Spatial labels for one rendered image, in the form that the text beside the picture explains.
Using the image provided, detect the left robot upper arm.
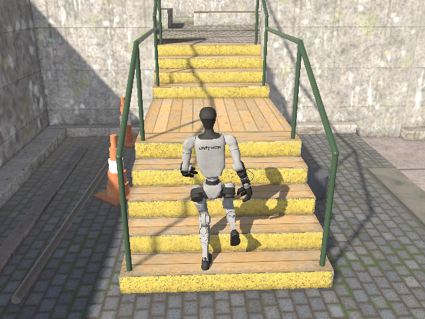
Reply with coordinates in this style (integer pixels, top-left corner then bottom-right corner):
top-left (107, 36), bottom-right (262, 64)
top-left (181, 136), bottom-right (196, 171)

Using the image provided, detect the robot right hand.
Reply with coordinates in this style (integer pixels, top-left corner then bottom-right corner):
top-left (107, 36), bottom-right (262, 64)
top-left (237, 186), bottom-right (252, 202)

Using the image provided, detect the robot left hand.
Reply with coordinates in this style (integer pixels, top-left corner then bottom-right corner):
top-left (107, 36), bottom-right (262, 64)
top-left (182, 167), bottom-right (198, 177)

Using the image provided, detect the right robot forearm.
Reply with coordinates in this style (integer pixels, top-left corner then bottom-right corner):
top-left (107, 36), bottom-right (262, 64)
top-left (237, 161), bottom-right (251, 189)

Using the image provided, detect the right robot upper arm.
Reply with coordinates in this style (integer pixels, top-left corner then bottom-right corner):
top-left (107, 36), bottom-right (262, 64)
top-left (223, 134), bottom-right (243, 171)

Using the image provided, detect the left robot forearm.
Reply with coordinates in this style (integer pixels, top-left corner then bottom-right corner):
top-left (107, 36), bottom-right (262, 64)
top-left (180, 162), bottom-right (189, 175)

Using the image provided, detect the robot right shin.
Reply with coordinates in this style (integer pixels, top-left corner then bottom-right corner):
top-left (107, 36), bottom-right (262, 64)
top-left (225, 199), bottom-right (236, 231)

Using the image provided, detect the left robot thigh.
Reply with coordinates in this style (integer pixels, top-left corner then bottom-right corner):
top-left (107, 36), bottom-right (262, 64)
top-left (191, 185), bottom-right (211, 227)

